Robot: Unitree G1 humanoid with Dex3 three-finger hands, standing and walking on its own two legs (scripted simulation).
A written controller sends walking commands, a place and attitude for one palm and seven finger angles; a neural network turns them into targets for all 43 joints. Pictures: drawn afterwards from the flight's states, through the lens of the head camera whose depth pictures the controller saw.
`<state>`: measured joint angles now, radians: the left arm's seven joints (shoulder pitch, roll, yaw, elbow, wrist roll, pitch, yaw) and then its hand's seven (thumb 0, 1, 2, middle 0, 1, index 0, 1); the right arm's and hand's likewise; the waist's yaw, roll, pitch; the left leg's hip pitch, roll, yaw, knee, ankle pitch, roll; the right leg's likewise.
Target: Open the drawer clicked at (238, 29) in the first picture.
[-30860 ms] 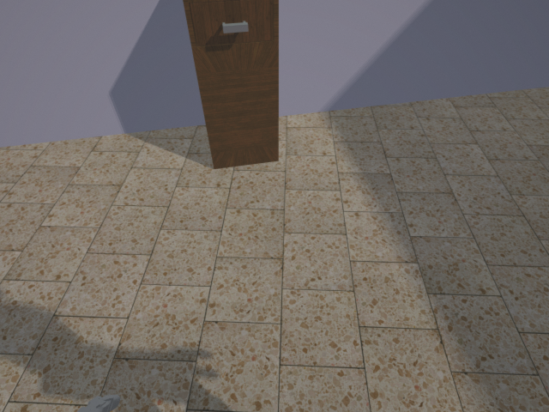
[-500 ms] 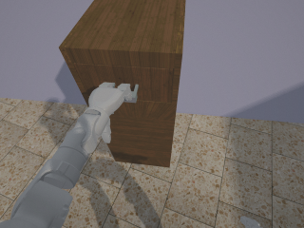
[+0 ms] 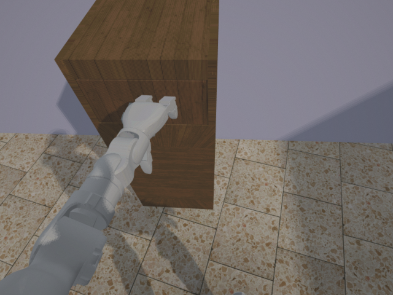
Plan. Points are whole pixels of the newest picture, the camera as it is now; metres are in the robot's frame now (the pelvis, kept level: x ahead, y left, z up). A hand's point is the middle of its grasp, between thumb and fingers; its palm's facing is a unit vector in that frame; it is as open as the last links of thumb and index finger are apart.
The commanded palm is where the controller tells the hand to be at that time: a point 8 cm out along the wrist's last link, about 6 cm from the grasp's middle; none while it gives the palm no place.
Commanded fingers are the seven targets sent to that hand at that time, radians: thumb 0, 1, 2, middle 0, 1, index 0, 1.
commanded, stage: re-aim the fingers above the handle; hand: left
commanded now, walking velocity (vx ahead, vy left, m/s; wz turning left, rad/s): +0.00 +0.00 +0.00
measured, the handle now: (144, 113) +0.56 +0.14 +0.01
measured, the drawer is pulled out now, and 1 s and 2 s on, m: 0.00 0.00 0.00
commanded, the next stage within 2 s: lower the fingers behind the handle in 1.50 s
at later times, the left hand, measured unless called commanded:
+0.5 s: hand (163, 132) +0.44 +0.07 +0.07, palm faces +0.00 -0.10 -0.99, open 13.8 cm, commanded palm +0.44 +0.15 +0.13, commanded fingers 0.00 -0.50 0.30 -0.30 -1.20 -0.30 -1.20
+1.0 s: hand (173, 133) +0.44 +0.04 +0.07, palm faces +0.00 -0.17 -0.99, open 13.8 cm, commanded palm +0.45 +0.14 +0.13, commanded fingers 0.00 -0.50 0.30 -0.30 -1.20 -0.30 -1.20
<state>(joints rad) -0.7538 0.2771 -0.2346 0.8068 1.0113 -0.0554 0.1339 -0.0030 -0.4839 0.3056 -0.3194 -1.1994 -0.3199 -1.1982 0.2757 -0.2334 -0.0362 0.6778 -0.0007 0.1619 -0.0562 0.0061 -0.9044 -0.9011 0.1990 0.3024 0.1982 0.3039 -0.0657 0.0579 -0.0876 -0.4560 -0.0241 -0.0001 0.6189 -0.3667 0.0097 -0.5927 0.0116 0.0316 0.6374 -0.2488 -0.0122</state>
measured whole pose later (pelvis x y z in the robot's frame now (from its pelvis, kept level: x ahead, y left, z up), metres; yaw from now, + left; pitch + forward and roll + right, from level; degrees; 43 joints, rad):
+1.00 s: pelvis +0.00 +0.01 +0.00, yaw +1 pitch +12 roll +1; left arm -0.72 0.25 -0.32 0.63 1.00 -0.19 0.21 0.00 -0.48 0.31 -0.33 -1.20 -0.33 -1.20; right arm 0.23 -0.26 -0.05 0.69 0.00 0.09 -0.07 0.01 -0.91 -0.90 0.20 0.30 0.20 0.30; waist -0.07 0.03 -0.08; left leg -0.49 -0.04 -0.01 0.67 -0.40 0.02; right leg -0.62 0.00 0.02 0.68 -0.28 0.00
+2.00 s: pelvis +0.01 +0.01 +0.00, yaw +3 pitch +14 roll +0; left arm -0.71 0.40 -0.31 0.74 0.93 -0.13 0.04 0.00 -0.48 0.31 -0.32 -1.20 -0.30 -1.19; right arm 0.34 -0.29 -0.07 0.75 0.00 0.07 -0.10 0.01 -0.90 -0.90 0.20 0.30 0.20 0.30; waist -0.04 0.05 -0.09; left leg -0.52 -0.04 -0.06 0.68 -0.40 0.01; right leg -0.62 -0.02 -0.03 0.66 -0.28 0.00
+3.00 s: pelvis +0.01 +0.01 -0.02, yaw +0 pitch +20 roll -1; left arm -0.82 0.34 -0.16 1.00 1.09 0.04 0.28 0.00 -0.48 0.31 -0.30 -1.20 -0.25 -1.18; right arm 0.26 -0.21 -0.05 0.67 -0.03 0.15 -0.01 0.00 -0.90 -0.90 0.20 0.30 0.20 0.30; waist -0.09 0.06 -0.15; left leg -0.70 -0.02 -0.01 0.83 -0.47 0.03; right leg -0.81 0.02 0.02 0.78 -0.32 0.01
